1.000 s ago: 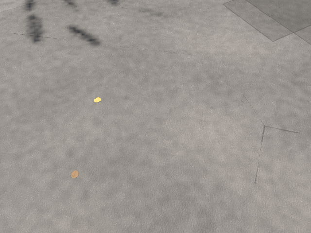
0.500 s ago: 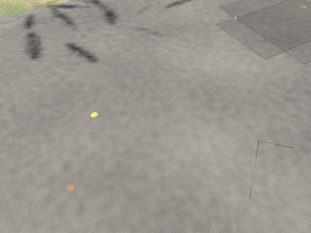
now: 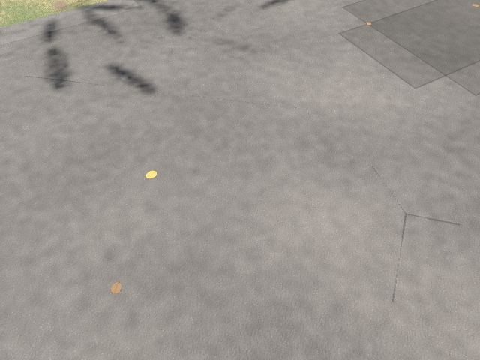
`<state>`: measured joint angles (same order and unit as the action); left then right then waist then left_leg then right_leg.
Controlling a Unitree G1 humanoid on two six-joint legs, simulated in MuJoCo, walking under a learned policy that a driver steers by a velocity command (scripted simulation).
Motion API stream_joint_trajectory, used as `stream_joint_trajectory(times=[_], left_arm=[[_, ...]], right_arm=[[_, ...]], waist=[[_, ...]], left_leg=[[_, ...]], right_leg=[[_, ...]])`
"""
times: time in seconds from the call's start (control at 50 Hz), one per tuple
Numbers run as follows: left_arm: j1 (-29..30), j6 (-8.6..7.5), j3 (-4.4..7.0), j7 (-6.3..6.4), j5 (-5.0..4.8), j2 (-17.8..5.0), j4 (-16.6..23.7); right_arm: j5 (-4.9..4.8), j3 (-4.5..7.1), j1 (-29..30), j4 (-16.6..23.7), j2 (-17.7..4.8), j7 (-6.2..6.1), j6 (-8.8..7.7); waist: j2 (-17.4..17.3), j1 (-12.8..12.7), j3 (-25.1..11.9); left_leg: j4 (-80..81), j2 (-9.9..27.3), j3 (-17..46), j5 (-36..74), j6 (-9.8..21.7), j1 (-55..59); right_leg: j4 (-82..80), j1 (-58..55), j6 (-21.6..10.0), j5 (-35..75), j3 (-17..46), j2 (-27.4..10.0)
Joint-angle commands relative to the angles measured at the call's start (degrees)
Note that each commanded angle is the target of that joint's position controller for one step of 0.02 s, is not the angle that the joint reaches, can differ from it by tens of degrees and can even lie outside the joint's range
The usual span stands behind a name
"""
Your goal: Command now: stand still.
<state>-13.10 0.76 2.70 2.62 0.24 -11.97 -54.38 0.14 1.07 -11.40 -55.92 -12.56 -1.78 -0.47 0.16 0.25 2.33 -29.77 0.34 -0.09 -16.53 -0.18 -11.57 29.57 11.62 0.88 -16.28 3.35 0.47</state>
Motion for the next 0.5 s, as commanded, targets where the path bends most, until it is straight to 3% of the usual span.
stream_joint_trajectory(times=[0.02, 0.5], left_arm=[[-0.98, -0.54, 1.1, 0.24, -0.06, -5.71, 0.63], [-2.71, -0.6, -0.21, 0.33, -0.27, -4.24, -7.34]], right_arm=[[-0.04, 1.1, -0.68, 1.13, -5.92, -0.28, -0.49], [-0.16, 0.54, -4.62, -3.88, -4.44, -0.57, -0.18]], waist=[[-0.35, 0.03, -0.79], [-0.24, -0.04, 0.43]], left_leg=[[5.94, 1.56, 1.7, 7.29, 1.09, -1.23], [6.88, 0.88, 1.42, 7.71, 1.47, -0.75]], right_leg=[[-4.57, -0.5, -1.08, 10.19, 0.88, -1.13], [-5.82, 0.35, -0.72, 9.08, -0.4, -0.85]])
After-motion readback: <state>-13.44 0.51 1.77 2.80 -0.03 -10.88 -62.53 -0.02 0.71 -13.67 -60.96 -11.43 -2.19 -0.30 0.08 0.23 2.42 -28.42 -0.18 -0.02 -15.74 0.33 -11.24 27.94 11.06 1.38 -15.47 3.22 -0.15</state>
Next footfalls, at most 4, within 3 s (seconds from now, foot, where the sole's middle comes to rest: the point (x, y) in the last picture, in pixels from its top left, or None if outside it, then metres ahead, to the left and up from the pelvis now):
1.44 left None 0.49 0.05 -0.77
1.90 right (218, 224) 0.97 0.10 -0.77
2.28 left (114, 210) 1.03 0.46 -0.77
2.74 right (178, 182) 1.16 0.25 -0.77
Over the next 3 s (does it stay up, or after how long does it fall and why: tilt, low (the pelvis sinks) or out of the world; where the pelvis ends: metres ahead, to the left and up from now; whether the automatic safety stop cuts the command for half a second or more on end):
stays up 1.16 0.34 0.02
